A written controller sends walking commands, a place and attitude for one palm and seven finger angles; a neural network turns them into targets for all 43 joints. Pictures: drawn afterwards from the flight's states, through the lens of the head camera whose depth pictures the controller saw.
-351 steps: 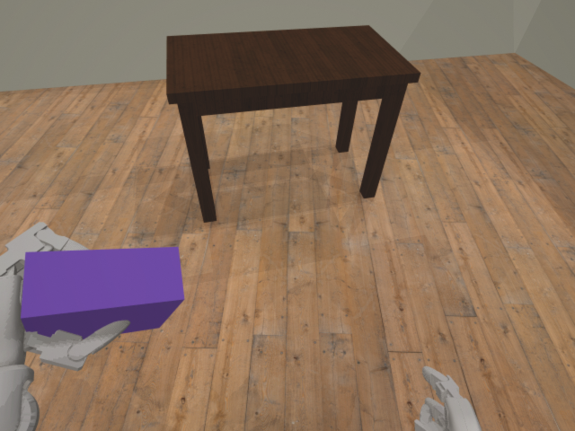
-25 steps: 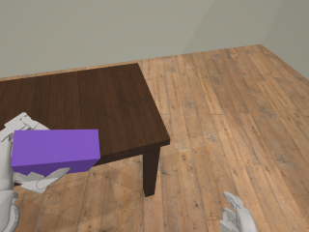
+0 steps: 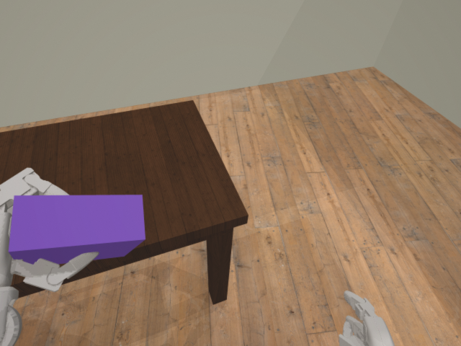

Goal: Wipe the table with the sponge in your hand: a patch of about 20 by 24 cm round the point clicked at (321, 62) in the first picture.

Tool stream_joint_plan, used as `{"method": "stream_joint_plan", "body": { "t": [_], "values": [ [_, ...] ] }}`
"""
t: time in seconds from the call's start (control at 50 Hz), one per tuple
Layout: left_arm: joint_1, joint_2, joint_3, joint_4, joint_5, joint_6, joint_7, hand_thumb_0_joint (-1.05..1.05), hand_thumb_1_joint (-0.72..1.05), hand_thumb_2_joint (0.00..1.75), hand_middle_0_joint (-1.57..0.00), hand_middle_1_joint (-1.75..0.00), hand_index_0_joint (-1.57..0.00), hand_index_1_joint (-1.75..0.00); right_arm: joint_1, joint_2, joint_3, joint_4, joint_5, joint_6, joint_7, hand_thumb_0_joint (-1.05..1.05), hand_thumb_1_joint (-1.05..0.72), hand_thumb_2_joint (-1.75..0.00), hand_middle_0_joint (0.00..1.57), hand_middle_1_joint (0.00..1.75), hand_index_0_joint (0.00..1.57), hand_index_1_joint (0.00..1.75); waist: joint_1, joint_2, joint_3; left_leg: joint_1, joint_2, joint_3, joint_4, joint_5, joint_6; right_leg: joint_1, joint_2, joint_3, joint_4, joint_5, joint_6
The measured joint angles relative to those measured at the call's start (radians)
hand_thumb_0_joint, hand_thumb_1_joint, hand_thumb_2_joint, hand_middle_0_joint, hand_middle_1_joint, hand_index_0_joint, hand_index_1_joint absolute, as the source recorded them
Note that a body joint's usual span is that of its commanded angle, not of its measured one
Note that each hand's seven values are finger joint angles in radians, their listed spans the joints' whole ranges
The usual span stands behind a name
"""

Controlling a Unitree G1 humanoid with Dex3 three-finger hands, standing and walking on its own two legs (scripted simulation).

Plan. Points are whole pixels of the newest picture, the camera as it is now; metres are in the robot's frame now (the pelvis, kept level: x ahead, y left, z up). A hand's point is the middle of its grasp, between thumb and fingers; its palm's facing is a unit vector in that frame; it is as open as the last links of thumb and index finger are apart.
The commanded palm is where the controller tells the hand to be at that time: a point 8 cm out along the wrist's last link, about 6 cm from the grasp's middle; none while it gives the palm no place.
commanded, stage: shuffle to correct the standing spot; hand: left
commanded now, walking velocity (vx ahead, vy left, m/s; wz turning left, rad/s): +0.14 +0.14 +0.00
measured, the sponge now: (99, 230) +0.23 +0.20 +0.14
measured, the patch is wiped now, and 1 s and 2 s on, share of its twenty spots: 0.00 0.00 0.00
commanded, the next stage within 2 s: come to a stop and stand still in 1.08 s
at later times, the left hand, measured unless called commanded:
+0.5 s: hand (45, 213) +0.24 +0.26 +0.17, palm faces +0.36 -0.84 -0.42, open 9.7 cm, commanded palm +0.17 +0.31 +0.18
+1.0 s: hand (30, 194) +0.27 +0.30 +0.16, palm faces +0.32 -0.84 -0.44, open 9.7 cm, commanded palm +0.22 +0.34 +0.18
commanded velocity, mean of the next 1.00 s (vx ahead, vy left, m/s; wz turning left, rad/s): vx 0.16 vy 0.12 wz -0.04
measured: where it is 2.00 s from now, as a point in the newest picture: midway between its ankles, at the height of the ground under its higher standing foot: outside the picture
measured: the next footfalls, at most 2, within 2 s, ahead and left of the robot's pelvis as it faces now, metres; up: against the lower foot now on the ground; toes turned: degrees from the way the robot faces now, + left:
left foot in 0.64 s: +0.12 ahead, +0.20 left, +0.00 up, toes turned -3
right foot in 1.10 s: +0.09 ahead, -0.01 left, +0.00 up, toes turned -2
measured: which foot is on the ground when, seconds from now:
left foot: down 0.00-0.48, up 0.50-0.62, down 0.64-1.00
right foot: down 0.00-0.94, up 0.96-1.00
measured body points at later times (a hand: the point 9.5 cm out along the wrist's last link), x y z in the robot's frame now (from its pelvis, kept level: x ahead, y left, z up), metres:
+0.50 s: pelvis +0.02 +0.03 -0.01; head +0.03 +0.03 +0.44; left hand +0.21 +0.30 +0.19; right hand +0.19 -0.20 -0.09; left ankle -0.03 +0.08 -0.72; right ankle +0.00 -0.10 -0.73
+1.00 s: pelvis +0.04 +0.07 -0.01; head +0.06 +0.08 +0.44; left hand +0.25 +0.34 +0.18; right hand +0.17 -0.17 -0.10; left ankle +0.06 +0.18 -0.73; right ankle +0.01 -0.05 -0.71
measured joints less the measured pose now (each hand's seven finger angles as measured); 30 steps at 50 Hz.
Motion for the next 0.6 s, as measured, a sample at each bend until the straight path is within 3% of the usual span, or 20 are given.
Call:
{"method": "stream_joint_plan", "body": {
  "t": [0.22,0.34,0.42,0.48,0.5,0.54,0.56,0.6],
  "values": [
    [0.043,0.043,0.035,-0.060,-0.012,-0.018,-0.006,-0.01,-0.47,1.02,-0.80,-1.35,-0.79,-1.35,-0.005,0.016,-0.003,-0.009,0.012,0.015,0.011,0.01,-0.90,-0.90,0.20,0.30,0.20,0.30,-0.019,0.002,0.023,-0.009,-0.025,-0.005,0.064,-0.056,0.020,-0.009,-0.025,-0.006,0.075,-0.067,0.020],
    [0.038,0.029,0.043,-0.066,-0.016,-0.015,-0.001,-0.01,-0.47,1.02,-0.80,-1.35,-0.79,-1.35,-0.019,0.025,0.005,0.000,0.014,0.025,0.012,0.01,-0.90,-0.90,0.20,0.30,0.20,0.30,0.009,-0.008,0.029,-0.008,-0.038,0.013,0.071,-0.065,0.030,-0.033,-0.039,0.004,0.123,-0.079,0.014],
    [0.027,0.013,0.029,-0.056,-0.003,0.000,0.002,-0.01,-0.47,1.02,-0.80,-1.35,-0.79,-1.35,-0.021,0.033,0.011,-0.013,0.003,0.015,0.016,0.01,-0.90,-0.90,0.20,0.30,0.20,0.30,0.029,-0.003,0.038,0.025,-0.045,0.045,0.040,-0.056,0.035,-0.046,-0.057,-0.053,0.153,-0.073,-0.019],
    [-0.013,0.006,0.000,-0.035,0.007,0.003,-0.001,-0.01,-0.47,1.02,-0.80,-1.35,-0.79,-1.35,-0.015,0.026,0.010,-0.014,0.004,0.015,0.017,0.01,-0.90,-0.90,0.20,0.30,0.20,0.30,0.009,0.049,0.036,-0.013,-0.015,0.012,0.114,-0.066,0.023,0.002,-0.037,-0.108,0.069,-0.060,0.000],
    [-0.027,0.010,-0.005,-0.035,0.004,0.000,0.000,-0.01,-0.47,1.02,-0.80,-1.35,-0.79,-1.35,-0.018,0.027,0.008,-0.008,0.008,0.021,0.019,0.01,-0.90,-0.90,0.20,0.30,0.21,0.30,0.004,0.048,0.037,-0.058,-0.014,-0.001,0.198,-0.039,0.005,0.003,-0.037,-0.118,0.064,-0.054,0.002],
    [-0.024,0.011,0.001,-0.048,-0.006,-0.012,0.005,-0.01,-0.47,1.02,-0.80,-1.35,-0.79,-1.35,-0.026,0.028,0.008,0.003,0.012,0.036,0.026,0.01,-0.90,-0.90,0.20,0.30,0.21,0.30,0.013,0.021,0.034,-0.148,-0.022,-0.033,0.364,-0.104,-0.017,-0.007,-0.045,-0.103,0.066,-0.047,0.000],
    [-0.010,0.008,0.010,-0.060,-0.007,-0.016,0.010,-0.01,-0.47,1.02,-0.80,-1.35,-0.79,-1.35,-0.029,0.027,0.010,0.006,0.010,0.044,0.030,0.01,-0.90,-0.90,0.20,0.30,0.21,0.30,0.019,0.004,0.030,-0.175,-0.016,-0.048,0.385,-0.132,-0.017,-0.016,-0.049,-0.087,0.069,-0.044,0.001],
    [0.022,-0.003,0.024,-0.086,-0.003,-0.016,0.021,-0.01,-0.47,1.02,-0.80,-1.35,-0.79,-1.35,-0.028,0.022,0.012,0.006,0.009,0.052,0.031,0.01,-0.90,-0.90,0.20,0.30,0.21,0.30,0.018,-0.023,0.022,-0.171,0.012,-0.068,0.265,-0.085,-0.020,-0.031,-0.060,-0.057,0.084,-0.048,0.011]
  ]
}}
